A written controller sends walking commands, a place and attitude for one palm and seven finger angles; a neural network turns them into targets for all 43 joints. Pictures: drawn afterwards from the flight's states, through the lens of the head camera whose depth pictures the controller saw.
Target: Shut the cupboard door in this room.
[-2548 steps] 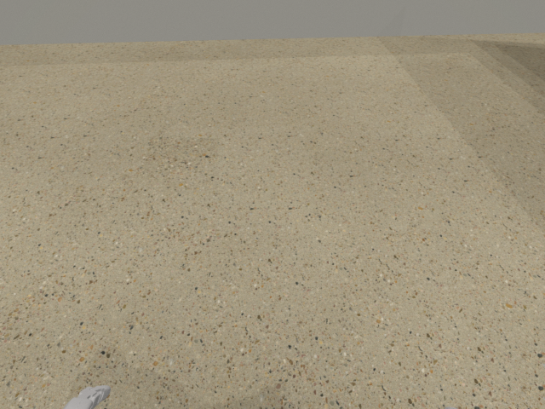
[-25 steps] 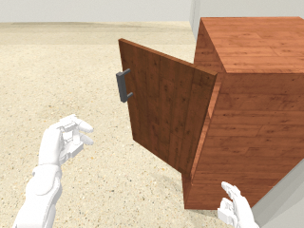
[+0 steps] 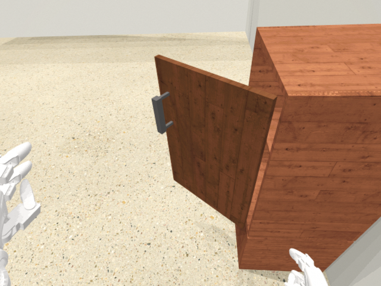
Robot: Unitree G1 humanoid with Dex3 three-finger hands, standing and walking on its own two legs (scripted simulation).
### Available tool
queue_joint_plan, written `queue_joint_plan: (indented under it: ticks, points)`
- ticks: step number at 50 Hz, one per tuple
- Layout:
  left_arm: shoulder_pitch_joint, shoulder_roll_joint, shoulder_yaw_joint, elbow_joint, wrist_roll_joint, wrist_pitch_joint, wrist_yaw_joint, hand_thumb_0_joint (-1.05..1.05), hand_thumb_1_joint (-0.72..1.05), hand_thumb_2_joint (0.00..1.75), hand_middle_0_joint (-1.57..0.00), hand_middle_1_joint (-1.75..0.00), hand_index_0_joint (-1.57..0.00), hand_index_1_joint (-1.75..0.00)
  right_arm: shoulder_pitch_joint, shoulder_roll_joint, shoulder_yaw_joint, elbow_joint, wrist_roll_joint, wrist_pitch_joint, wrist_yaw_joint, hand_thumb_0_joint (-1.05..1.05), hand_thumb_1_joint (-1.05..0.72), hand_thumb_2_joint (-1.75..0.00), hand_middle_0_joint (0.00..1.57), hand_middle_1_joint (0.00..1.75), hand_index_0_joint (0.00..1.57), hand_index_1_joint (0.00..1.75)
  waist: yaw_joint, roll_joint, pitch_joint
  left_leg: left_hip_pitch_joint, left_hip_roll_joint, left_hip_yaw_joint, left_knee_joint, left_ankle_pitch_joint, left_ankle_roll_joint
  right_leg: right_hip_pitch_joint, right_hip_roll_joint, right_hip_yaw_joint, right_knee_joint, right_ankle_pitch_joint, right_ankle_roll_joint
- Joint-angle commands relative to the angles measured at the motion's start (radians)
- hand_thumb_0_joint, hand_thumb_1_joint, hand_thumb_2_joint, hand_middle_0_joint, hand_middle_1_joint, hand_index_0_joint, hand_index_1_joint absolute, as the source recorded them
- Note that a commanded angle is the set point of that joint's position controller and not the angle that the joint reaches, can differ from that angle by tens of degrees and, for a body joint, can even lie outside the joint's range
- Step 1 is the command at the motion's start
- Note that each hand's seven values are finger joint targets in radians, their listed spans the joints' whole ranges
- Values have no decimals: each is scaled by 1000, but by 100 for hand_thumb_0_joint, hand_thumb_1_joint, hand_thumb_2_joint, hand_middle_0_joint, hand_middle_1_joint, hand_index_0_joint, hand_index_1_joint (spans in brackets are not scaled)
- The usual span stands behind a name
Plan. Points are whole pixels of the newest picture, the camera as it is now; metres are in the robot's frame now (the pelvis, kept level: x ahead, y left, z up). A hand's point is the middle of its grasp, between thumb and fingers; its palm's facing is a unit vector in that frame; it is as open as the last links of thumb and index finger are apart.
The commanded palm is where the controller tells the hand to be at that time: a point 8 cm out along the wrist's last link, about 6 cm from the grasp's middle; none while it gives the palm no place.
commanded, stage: draw the hand back to the body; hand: left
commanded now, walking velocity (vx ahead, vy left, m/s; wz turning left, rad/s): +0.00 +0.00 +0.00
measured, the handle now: (164, 112) +0.62 +0.17 +0.03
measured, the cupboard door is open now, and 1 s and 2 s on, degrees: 52 52 52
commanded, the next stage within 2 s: step back with the hand held close in 0.26 s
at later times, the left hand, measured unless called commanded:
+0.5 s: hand (55, 201) +0.20 +0.25 +0.16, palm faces +0.43 -0.79 -0.45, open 7.4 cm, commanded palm +0.14 +0.28 +0.17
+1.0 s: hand (17, 229) +0.15 +0.29 +0.15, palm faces +0.38 -0.79 -0.48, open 7.4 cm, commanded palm +0.09 +0.32 +0.17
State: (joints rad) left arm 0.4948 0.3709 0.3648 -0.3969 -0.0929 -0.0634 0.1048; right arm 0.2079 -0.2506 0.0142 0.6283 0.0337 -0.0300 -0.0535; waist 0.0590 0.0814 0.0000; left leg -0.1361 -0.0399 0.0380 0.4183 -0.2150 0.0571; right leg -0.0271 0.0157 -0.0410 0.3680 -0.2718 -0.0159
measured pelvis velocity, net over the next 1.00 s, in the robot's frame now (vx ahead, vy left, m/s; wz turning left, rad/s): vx -0.05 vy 0.03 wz -0.03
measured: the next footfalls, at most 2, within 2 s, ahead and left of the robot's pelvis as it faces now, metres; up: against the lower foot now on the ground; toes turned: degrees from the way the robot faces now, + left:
left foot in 1.58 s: -0.05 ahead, +0.12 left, +0.00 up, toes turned +4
right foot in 1.98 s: -0.38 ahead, -0.07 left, +0.00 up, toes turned -5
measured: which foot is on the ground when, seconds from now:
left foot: down 0.00-1.00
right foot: down 0.00-1.00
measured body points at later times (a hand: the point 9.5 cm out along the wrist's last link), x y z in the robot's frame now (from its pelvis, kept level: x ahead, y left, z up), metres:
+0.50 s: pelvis +0.00 -0.02 +0.00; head -0.01 -0.04 +0.45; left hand +0.17 +0.29 +0.18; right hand +0.19 -0.25 -0.09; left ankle +0.01 +0.08 -0.74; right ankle -0.04 -0.11 -0.74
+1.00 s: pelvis -0.05 +0.03 -0.01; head -0.05 +0.03 +0.44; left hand +0.12 +0.33 +0.17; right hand +0.12 -0.23 -0.08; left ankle +0.01 +0.08 -0.74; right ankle -0.04 -0.11 -0.74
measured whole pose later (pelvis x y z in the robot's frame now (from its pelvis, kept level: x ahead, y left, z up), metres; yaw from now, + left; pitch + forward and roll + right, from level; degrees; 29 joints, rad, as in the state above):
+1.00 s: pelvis -0.05 +0.03 -0.01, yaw -1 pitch +1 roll -2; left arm 0.56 0.44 0.42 -0.46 -0.06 -0.15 0.13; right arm 0.20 -0.24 -0.01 0.52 0.03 0.05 -0.09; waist 0.00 0.02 -0.03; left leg -0.37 -0.03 0.07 0.54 -0.18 0.10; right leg -0.28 0.02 -0.02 0.51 -0.24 0.02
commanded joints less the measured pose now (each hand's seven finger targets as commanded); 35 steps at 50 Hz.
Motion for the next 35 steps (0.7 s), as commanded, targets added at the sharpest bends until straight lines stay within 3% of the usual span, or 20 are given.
queue_joint_plan:
  ticks: [1,2,4,6,7,10,17,19,20,21,22,23,27,29,32,33,35]
  points:
    - [-154,150,58,-159,4,-57,10,0,90,90,-20,-30,-20,-30,-142,-100,-34,-166,-3,-72,-12,0,-90,-90,20,30,20,30,-18,-43,-11,67,64,-80,-86,70,-21,-142,-13,29,-65,99,-4]
    - [-145,169,74,-153,2,-56,11,0,90,90,-20,-30,-20,-30,-145,-103,-36,-162,-5,-75,-15,0,-90,-90,20,30,20,30,-11,-64,-19,67,62,-72,-80,80,-16,-133,-13,34,-76,104,-2]
    - [-145,182,82,-188,1,-65,14,0,90,90,-20,-30,-20,-30,-150,-95,-35,-167,-6,-80,-16,0,-90,-90,20,30,20,30,-4,-48,-72,82,56,-62,-66,101,-11,-109,-22,41,-67,119,-2]
    - [-145,197,93,-233,4,-72,18,0,90,90,-20,-30,-20,-30,-153,-90,-33,-167,-8,-89,-17,0,-90,-90,20,30,20,30,1,4,-107,90,50,-57,-53,137,-13,-86,-23,44,-58,158,-5]
    - [-138,223,115,-241,3,-70,22,0,90,90,-20,-30,-20,-30,-155,-94,-32,-162,-9,-94,-20,0,-90,-90,20,30,20,30,4,1,-108,85,49,-55,-47,151,-14,-79,-23,49,-66,178,-5]
    - [-128,200,101,-238,3,-68,23,0,90,90,-20,-30,-20,-30,-161,-79,-24,-161,-8,-97,-19,0,-90,-90,20,30,20,30,1,49,-56,78,49,-52,-47,163,-22,-102,-22,44,-67,184,-8]
    - [-83,167,97,-133,-9,-55,3,0,90,90,-20,-30,-20,-30,-156,-82,-31,-160,-7,-80,-15,0,-90,-90,20,30,20,30,0,-61,14,65,54,-41,-56,163,-16,-132,-17,43,-89,182,0]
    - [-91,162,89,-136,-10,-56,-1,0,90,90,-20,-30,-20,-30,-154,-82,-31,-166,-5,-73,-14,0,-90,-90,20,30,20,30,-1,-56,-6,70,53,-36,-54,159,-13,-125,-21,48,-82,183,4]
    - [-204,292,204,-218,6,-99,11,0,90,90,-20,-30,-20,-30,-154,-108,-45,-192,-1,-52,-11,0,-90,-90,20,30,20,30,-25,-44,-10,24,72,-62,14,104,11,-202,-84,144,-122,228,27]
    - [-111,223,150,-142,4,-108,6,0,90,90,-20,-30,-20,-30,-154,-97,-44,-171,-11,-40,-17,0,-90,-90,20,30,20,30,-34,-80,-38,26,69,-66,43,116,12,-205,-113,142,-109,274,25]
    - [-108,235,153,-162,7,-111,7,0,90,90,-20,-30,-20,-30,-165,-97,-46,-176,-12,-32,-16,0,-90,-90,20,30,20,30,-28,-95,-42,25,64,-61,56,127,10,-212,-122,149,-105,345,39]
    - [-71,208,127,-145,11,-113,5,0,90,90,-20,-30,-20,-30,-160,-92,-46,-178,-12,-21,-16,0,-90,-90,20,30,20,30,-34,-107,-70,16,68,-54,64,147,9,-199,-132,137,-79,387,41]
    - [-43,226,134,-209,13,-119,16,0,90,90,-20,-30,-20,-30,-153,-102,-58,-196,-9,6,-25,0,-90,-90,20,30,20,30,-39,-38,-165,39,83,-46,63,272,6,-175,-123,111,-2,486,53]
    - [-20,232,145,-232,10,-118,22,0,90,90,-20,-30,-20,-30,-149,-101,-62,-210,-6,22,-30,0,-90,-90,20,30,20,30,-42,-45,-202,43,96,-50,66,357,7,-155,-112,98,39,538,54]
    - [4,290,204,-264,8,-117,31,0,90,90,-20,-30,-20,-30,-147,-109,-69,-227,-6,43,-38,0,-90,-90,20,30,20,30,-42,-61,-234,36,106,-54,76,458,5,-134,-97,91,85,611,51]
    - [28,265,188,-256,5,-114,31,0,90,90,-20,-30,-20,-30,-140,-101,-67,-235,-2,52,-38,0,-90,-90,20,30,20,30,-46,-64,-233,21,111,-61,72,472,4,-124,-95,87,99,603,45]
    - [47,272,201,-254,1,-113,32,0,90,90,-20,-30,-20,-30,-139,-105,-70,-248,-2,62,-40,0,-90,-90,20,30,20,30,-46,-62,-222,-9,121,-68,61,471,1,-126,-86,92,113,565,36]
